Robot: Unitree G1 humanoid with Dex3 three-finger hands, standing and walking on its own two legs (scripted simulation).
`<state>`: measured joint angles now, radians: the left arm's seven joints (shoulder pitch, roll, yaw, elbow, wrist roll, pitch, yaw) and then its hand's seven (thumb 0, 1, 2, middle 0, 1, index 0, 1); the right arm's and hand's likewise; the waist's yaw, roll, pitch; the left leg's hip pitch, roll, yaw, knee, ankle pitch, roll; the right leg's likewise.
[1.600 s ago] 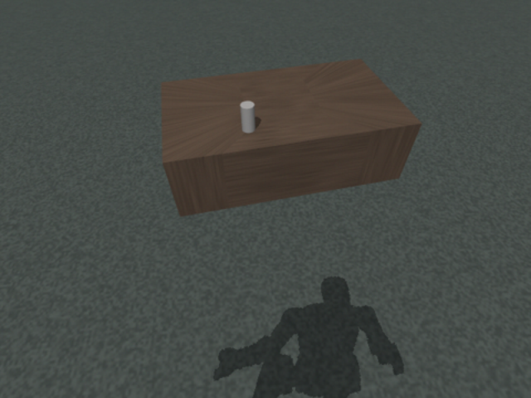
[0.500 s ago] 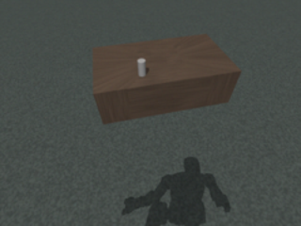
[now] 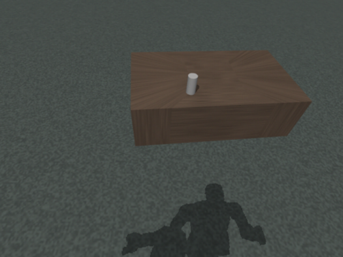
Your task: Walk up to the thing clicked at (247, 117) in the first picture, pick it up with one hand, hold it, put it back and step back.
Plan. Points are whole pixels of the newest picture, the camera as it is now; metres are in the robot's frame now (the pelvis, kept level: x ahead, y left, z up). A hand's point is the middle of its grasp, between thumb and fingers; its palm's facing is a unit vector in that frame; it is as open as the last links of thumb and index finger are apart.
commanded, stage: walk up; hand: right
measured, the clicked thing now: (191, 84) +1.16 -0.19 -0.33
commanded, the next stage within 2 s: none
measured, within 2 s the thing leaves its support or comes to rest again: neither
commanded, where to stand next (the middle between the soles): +0.70 +0.02 m, yaw +2 degrees
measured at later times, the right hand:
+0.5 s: hand (270, 210) +0.28 -0.30 -0.15, palm faces -0.08 +0.94 -0.34, open 7.4 cm
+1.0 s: hand (234, 139) +0.52 -0.24 -0.11, palm faces -0.07 +0.92 -0.39, open 7.4 cm
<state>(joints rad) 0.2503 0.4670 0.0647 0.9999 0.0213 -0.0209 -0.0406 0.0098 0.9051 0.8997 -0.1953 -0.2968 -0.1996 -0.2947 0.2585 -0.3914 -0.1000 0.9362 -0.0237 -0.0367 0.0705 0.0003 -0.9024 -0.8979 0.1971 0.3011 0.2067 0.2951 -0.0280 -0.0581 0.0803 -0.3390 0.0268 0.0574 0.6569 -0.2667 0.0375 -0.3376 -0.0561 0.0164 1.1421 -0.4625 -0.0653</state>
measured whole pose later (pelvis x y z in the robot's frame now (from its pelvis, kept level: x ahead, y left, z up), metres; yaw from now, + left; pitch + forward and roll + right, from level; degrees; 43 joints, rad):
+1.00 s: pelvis +0.42 +0.02 +0.01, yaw +4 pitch -3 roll +0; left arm 0.33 0.44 0.04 0.87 0.01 -0.05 -0.04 0.01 0.90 0.90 -0.20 -0.30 -0.20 -0.30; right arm 0.27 -0.37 -0.05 0.81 -0.01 -0.08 0.05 0.00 -0.90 -0.90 0.20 0.30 0.21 0.30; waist 0.00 -0.07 0.09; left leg -0.28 0.02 0.09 0.56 -0.22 0.03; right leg -0.44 -0.05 0.02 1.08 -0.39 -0.05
